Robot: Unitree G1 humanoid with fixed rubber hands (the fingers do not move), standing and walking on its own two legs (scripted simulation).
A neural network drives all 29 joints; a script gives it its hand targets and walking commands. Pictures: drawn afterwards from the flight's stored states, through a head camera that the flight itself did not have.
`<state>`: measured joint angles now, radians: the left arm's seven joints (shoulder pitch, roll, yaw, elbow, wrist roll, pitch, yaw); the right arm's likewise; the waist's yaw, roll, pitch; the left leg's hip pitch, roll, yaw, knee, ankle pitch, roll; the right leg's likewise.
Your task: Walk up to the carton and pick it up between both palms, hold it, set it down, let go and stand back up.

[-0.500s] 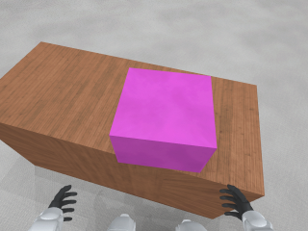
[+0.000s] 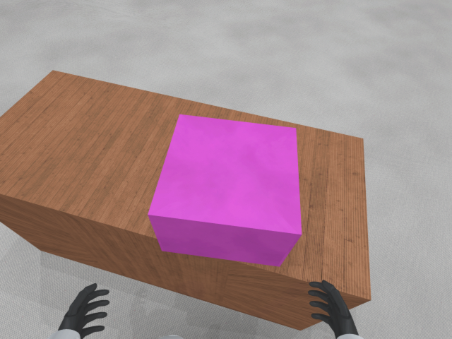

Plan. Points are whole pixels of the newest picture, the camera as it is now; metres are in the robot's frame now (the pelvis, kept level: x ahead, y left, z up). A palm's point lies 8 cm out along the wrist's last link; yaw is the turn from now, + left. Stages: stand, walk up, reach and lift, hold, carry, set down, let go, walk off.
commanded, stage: reach and lift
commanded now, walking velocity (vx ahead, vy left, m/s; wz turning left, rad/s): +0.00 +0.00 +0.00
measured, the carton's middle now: (228, 189) +0.45 +0.01 -0.09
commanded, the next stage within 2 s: none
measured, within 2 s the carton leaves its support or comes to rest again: neither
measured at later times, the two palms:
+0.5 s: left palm (75, 310) +0.18 +0.27 -0.07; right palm (343, 323) +0.17 -0.19 -0.06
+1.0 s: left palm (74, 281) +0.22 +0.27 -0.04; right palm (344, 298) +0.21 -0.19 -0.05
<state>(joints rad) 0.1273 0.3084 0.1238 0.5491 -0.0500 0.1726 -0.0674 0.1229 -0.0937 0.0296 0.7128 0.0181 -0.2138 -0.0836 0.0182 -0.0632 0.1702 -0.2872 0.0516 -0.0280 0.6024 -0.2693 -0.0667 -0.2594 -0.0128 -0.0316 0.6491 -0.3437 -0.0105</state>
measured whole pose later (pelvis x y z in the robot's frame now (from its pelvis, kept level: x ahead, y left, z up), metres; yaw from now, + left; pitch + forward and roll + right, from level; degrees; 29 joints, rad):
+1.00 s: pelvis +0.02 +0.03 +0.00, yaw -1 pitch -2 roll +0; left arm 0.08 0.31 -0.04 0.76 -0.26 -0.42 -0.07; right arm 0.10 -0.17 0.06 0.81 0.25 -0.54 -0.03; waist 0.01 -0.01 0.05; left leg -0.26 0.04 0.00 0.62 -0.32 -0.03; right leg -0.22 -0.02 0.01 0.61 -0.35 0.02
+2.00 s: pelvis +0.01 +0.03 +0.00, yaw -2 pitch +10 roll -1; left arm -0.54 0.38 -0.10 1.02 -0.39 -0.26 -0.05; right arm -0.46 -0.32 0.14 0.91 0.44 -0.25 -0.06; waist 0.00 0.02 -0.09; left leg -0.52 0.04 -0.01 0.63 -0.28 -0.02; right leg -0.47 0.00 0.02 0.58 -0.28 0.03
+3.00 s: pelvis +0.00 +0.03 -0.02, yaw -2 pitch +25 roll -2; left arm -0.96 0.37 -0.12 1.53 -0.38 -0.37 -0.06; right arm -0.86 -0.28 0.15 1.27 0.45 -0.28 -0.05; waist -0.02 0.00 -0.23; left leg -0.89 0.05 -0.05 0.70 -0.25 -0.04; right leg -0.83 0.00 -0.01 0.66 -0.27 0.02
